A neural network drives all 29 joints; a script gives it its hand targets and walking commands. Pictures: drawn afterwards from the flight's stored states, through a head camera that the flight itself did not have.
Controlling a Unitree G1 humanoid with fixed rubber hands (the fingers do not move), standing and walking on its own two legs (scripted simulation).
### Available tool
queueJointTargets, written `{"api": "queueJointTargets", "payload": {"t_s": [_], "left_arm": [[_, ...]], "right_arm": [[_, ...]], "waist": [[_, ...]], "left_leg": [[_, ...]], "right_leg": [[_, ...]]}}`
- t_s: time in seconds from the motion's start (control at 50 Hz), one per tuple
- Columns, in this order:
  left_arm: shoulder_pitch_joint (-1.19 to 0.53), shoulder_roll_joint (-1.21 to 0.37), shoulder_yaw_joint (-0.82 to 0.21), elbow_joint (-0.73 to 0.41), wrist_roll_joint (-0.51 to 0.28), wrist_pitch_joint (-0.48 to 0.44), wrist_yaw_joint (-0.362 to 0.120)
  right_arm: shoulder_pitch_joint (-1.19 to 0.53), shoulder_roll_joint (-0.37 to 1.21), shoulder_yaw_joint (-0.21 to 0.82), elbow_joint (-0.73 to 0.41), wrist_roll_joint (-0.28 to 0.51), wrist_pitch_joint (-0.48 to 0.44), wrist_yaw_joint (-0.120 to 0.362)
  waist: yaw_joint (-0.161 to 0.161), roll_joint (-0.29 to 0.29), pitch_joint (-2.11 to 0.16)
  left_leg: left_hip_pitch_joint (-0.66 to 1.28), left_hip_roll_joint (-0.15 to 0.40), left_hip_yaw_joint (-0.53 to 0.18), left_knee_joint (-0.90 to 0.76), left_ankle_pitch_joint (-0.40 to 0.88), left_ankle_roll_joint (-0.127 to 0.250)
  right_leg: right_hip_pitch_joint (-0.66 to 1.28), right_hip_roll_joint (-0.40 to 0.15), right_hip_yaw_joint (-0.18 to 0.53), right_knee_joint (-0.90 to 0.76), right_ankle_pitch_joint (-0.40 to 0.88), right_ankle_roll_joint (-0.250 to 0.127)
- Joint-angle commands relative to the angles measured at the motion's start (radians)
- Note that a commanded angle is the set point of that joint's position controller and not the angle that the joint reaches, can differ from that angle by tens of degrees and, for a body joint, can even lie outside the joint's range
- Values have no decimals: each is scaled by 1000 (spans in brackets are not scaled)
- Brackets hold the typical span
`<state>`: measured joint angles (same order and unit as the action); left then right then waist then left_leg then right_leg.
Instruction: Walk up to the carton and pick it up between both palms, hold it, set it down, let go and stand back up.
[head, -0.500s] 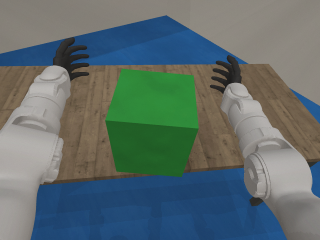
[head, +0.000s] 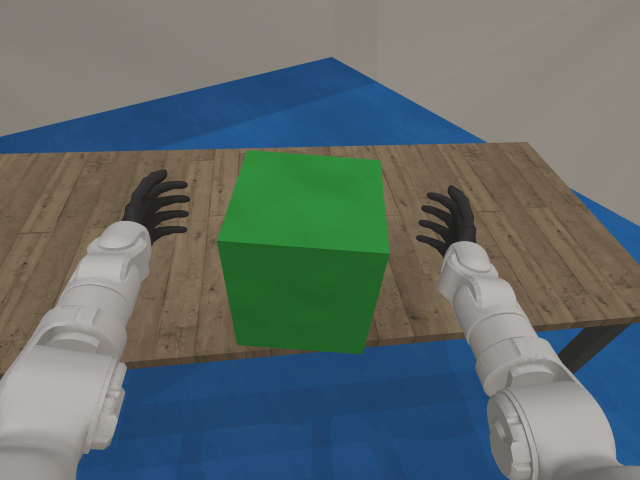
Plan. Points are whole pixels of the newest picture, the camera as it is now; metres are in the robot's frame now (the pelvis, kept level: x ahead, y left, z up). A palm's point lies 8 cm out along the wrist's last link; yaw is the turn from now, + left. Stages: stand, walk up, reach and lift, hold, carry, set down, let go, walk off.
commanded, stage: set down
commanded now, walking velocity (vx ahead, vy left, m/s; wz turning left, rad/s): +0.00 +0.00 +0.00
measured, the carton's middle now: (306, 255) +0.47 -0.02 +0.01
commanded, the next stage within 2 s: none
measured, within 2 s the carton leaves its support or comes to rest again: neither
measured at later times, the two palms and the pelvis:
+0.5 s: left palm (140, 269) +0.40 +0.21 +0.07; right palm (457, 298) +0.32 -0.21 +0.06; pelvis +0.01 +0.00 +0.00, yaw +0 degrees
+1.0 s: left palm (134, 349) +0.32 +0.21 +0.01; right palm (465, 361) +0.26 -0.21 +0.02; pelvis +0.01 -0.01 +0.00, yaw +0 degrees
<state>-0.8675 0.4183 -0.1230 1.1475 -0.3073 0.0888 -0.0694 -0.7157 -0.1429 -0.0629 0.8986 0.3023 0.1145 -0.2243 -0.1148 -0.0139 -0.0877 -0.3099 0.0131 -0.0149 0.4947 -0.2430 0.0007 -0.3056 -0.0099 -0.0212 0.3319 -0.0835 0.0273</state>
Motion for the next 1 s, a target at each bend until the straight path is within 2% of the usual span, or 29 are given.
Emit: {"api": "queueJointTargets", "payload": {"t_s": [0.0, 0.02, 0.04, 0.12, 0.14, 0.16, 0.18, 0.22, 0.24, 0.26, 0.28, 0.38, 0.4, 0.42, 0.5, 0.56, 0.6, 0.62, 0.64, 0.68, 0.7, 0.74, 0.76, 0.78, 0.82, 0.84, 0.86, 0.88, 0.98], "left_arm": [[-468, 132, 48, -279, -33, -96, 6], [-510, 133, 54, -258, -32, -91, 7], [-461, 146, 70, -210, -28, -93, 3], [-349, 143, 119, -210, 24, -88, -22], [-488, 185, 111, -232, -7, -92, -19], [-281, 133, 128, -277, 30, -96, -17], [-369, 142, 115, -305, 9, -90, -26], [-231, 126, 164, -333, 65, -88, -35], [-210, 100, 155, -344, 63, -79, -44], [-342, 150, 182, -355, 60, -76, -37], [-165, 126, 181, -413, 70, -80, -39], [-43, 100, 214, -549, 103, -53, -45], [-158, 141, 217, -572, 77, -41, -45], [74, 69, 211, -607, 108, -39, -47], [-45, 130, 212, -634, 72, -15, -51], [124, 81, 219, -727, 70, -26, -46], [144, 78, 207, -739, 75, -38, -49], [137, 103, 212, -768, 72, -47, -47], [192, 80, 181, -763, 66, -48, -49], [332, 66, 208, -768, 93, -50, -57], [128, 107, 189, -767, 42, -48, -54], [410, 54, 205, -771, 80, -81, -48], [397, 56, 209, -799, 88, -84, -56], [292, 80, 196, -786, 56, -92, -52], [296, 81, 174, -762, 37, -127, -48], [360, 97, 188, -759, 45, -139, -40], [528, 52, 168, -757, 47, -160, -43], [328, 100, 165, -773, 33, -170, -44], [424, 108, 145, -795, 6, -253, -32]], "right_arm": [[-417, -90, 20, -340, -45, -69, -5], [-456, -101, 3, -345, -50, -60, -6], [-423, -79, 53, -345, -40, -56, -2], [-276, -46, 75, -307, -53, -71, -21], [-407, -73, 35, -369, -50, -61, -24], [-187, -18, 72, -357, -46, -82, -25], [-271, -34, 52, -365, -55, -85, -35], [-147, -6, 81, -368, -42, -105, -41], [-111, -19, 69, -381, -47, -121, -50], [-257, -45, 47, -421, -44, -118, -49], [-46, 2, 94, -426, -39, -131, -50], [45, -10, 72, -548, -35, -168, -56], [-80, -18, 71, -600, -45, -154, -57], [153, 15, 107, -576, -21, -171, -48], [78, -21, 57, -640, -44, -141, -40], [210, -21, 63, -731, -56, -172, -25], [254, -24, 39, -706, -75, -178, -24], [254, -8, 58, -725, -68, -173, -17], [323, -15, 37, -699, -82, -172, -9], [443, 26, 89, -684, -69, -181, -7], [228, -30, 35, -750, -93, -163, -10], [523, 47, 95, -720, -87, -180, 3], [469, 42, 81, -744, -93, -197, -4], [370, 33, 60, -769, -92, -192, -2], [400, 38, 63, -768, -116, -196, 5], [416, 45, 72, -816, -118, -205, 11], [597, 70, 83, -760, -114, -224, 13], [408, 42, 58, -789, -131, -229, 9], [527, 78, 64, -787, -150, -270, 14]], "waist": [[5, 98, -407], [-9, 87, -384], [30, 70, -351], [52, 59, -293], [36, 52, -366], [41, 65, -328], [21, 44, -360], [59, 83, -339], [21, 64, -349], [67, 104, -400], [69, 91, -376], [78, 98, -374], [96, 105, -388], [98, 114, -329], [90, 144, -289], [113, 112, -299], [96, 146, -310], [117, 173, -296], [91, 166, -263], [124, 156, -181], [103, 130, -233], [134, 118, -123], [152, 133, -131], [128, 119, -146], [128, 115, -130], [164, 113, -132], [134, 119, -85], [141, 149, -121], [144, 145, -133]], "left_leg": [[121, -32, 46, -119, 109, -40], [88, -33, 48, -127, 63, -38], [72, -36, 50, -129, 38, -28], [83, -37, 54, -133, 65, -19], [48, -44, 68, -128, 23, -17], [94, -38, 53, -132, 69, -10], [110, -40, 63, -120, 93, -16], [145, -37, 67, -108, 172, -23], [168, -38, 67, -98, 220, -32], [141, -43, 80, -87, 219, -38], [184, -41, 72, -92, 254, -36], [227, -37, 78, -82, 311, -45], [211, -38, 87, -78, 302, -46], [279, -30, 74, -78, 368, -53], [215, -28, 78, -95, 259, -55], [243, -26, 72, -88, 311, -63], [275, -26, 64, -72, 346, -72], [270, -25, 67, -77, 327, -74], [274, -16, 56, -89, 297, -77], [270, -17, 61, -105, 306, -68], [196, -15, 66, -106, 215, -59], [207, -8, 48, -141, 194, -45], [213, -18, 64, -131, 201, -54], [184, -23, 67, -124, 176, -55], [140, -11, 54, -138, 108, -50], [118, -14, 52, -146, 67, -26], [164, -11, 50, -144, 116, -34], [126, -7, 45, -130, 91, -48], [90, -7, 27, -114, 50, -35]], "right_leg": [[225, 50, -43, 25, 17, -37], [215, 49, -40, 27, -24, -36], [233, 44, -34, 25, -50, -37], [294, 37, -20, 22, -26, -34], [245, 30, -10, 29, -77, -30], [297, 36, -15, 27, -19, -34], [277, 37, -21, 25, 2, -32], [301, 41, -11, 29, 61, -33], [325, 47, -19, 23, 109, -35], [292, 48, -11, 32, 64, -35], [332, 47, -11, 19, 115, -32], [340, 61, -23, 21, 138, -34], [319, 58, -11, 16, 105, -40], [344, 64, -18, 10, 156, -46], [294, 53, -16, -4, 32, -49], [316, 66, -21, 5, 74, -50], [311, 67, -19, 5, 88, -57], [291, 61, -13, 6, 49, -58], [274, 62, -15, -1, 21, -62], [321, 56, -2, -9, 45, -71], [295, 56, -10, -2, -23, -66], [342, 51, -7, 2, -7, -69], [342, 49, 0, -3, -20, -71], [323, 49, -2, -1, -47, -70], [310, 44, 5, 8, -94, -80], [315, 37, 13, 16, -113, -76], [333, 39, 8, 12, -64, -84], [311, 35, 13, 26, -105, -84], [304, 27, 15, 54, -115, -83]]}}
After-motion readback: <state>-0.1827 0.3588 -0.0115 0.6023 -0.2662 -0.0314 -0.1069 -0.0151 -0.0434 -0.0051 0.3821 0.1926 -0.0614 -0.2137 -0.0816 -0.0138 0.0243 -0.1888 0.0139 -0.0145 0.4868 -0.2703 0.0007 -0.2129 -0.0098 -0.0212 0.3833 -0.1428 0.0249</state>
